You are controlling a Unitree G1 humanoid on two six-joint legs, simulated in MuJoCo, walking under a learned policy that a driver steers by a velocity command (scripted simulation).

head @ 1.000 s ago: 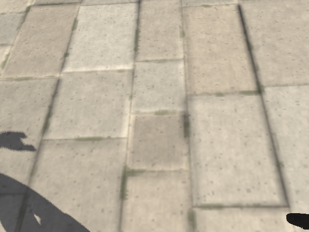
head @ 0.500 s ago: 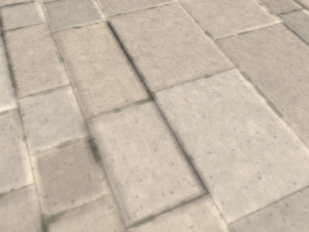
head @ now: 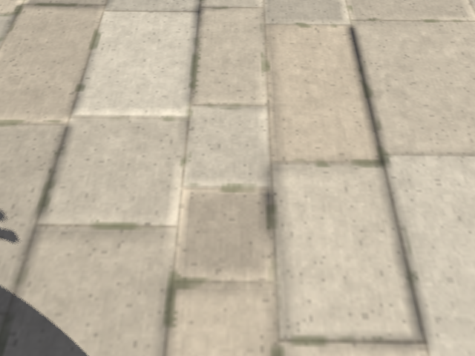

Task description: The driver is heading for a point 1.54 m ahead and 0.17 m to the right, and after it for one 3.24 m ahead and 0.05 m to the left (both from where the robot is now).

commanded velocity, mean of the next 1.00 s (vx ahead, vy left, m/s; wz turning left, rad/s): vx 0.32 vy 0.00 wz -0.37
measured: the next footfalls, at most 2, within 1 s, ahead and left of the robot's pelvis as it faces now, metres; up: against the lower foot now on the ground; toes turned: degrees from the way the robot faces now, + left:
left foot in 0.10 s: +0.05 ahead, +0.14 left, +0.00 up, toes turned +13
right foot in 0.52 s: +0.46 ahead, +0.07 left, +0.00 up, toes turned +0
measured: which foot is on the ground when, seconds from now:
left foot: up 0.00-0.08, down 0.10-0.52, up 0.54-0.94, down 0.96-1.00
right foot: down 0.00-0.12, up 0.14-0.50, down 0.52-0.94, up 0.96-1.00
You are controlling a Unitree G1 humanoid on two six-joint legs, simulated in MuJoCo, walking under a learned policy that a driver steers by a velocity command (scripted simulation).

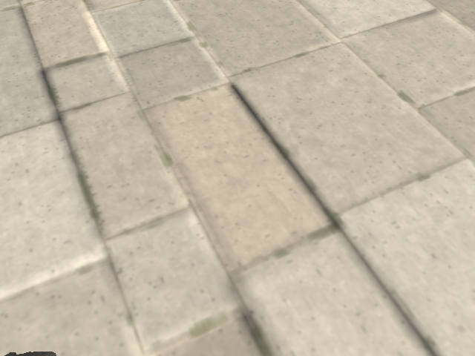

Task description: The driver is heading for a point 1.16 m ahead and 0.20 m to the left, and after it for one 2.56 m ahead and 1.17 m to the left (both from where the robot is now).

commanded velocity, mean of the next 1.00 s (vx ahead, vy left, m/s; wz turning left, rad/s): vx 0.34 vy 0.00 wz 0.25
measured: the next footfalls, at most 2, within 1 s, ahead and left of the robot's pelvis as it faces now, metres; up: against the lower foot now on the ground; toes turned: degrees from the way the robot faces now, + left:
right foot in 0.30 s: +0.03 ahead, -0.11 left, +0.00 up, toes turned +4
left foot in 0.76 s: +0.09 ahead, +0.23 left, +0.00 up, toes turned +27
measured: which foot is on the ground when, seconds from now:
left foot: down 0.00-0.32, up 0.34-0.74, down 0.76-1.00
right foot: up 0.00-0.28, down 0.30-0.76, up 0.78-1.00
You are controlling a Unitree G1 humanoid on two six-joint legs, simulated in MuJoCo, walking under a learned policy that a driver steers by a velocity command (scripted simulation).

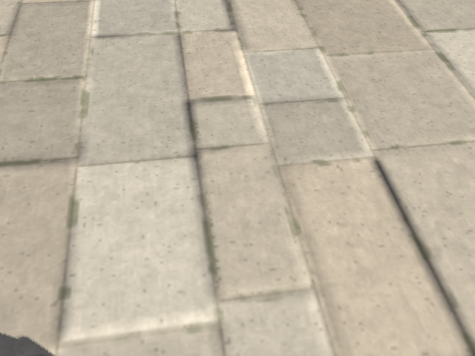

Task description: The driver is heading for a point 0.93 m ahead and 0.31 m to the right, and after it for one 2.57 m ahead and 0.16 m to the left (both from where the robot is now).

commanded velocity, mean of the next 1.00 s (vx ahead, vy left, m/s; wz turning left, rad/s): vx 0.95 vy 0.00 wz -0.81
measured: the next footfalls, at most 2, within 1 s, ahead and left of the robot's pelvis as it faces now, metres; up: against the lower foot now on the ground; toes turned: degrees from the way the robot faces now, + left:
right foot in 0.22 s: +0.34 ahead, -0.03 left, +0.00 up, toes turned -12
left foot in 0.64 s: +0.81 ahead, +0.01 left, +0.00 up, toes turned -35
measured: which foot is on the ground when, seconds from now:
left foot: down 0.00-0.22, up 0.24-0.62, down 0.64-1.00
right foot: up 0.00-0.20, down 0.22-0.62, up 0.64-1.00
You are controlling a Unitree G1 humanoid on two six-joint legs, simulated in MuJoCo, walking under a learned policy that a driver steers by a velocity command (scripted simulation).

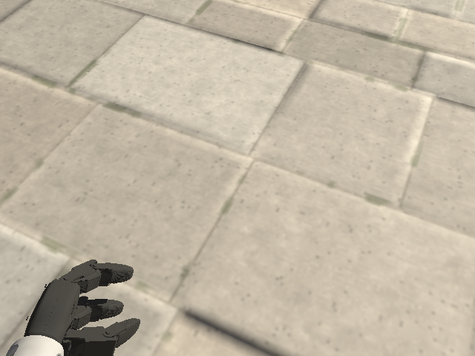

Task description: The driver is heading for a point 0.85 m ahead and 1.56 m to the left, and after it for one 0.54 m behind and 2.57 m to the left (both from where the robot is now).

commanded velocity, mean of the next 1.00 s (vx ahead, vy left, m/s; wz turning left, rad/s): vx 0.16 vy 0.00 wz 0.69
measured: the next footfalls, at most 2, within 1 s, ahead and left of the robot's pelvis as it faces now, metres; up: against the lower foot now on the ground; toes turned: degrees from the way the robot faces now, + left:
right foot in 0.06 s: +0.26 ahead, -0.06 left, +0.00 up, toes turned -2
left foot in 0.52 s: +0.38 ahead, +0.17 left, +0.00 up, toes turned +22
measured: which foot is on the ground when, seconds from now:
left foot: down 0.00-0.04, up 0.06-0.50, down 0.52-0.98, up 1.00-1.00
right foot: up 0.00-0.04, down 0.06-0.54, up 0.56-0.94, down 0.96-1.00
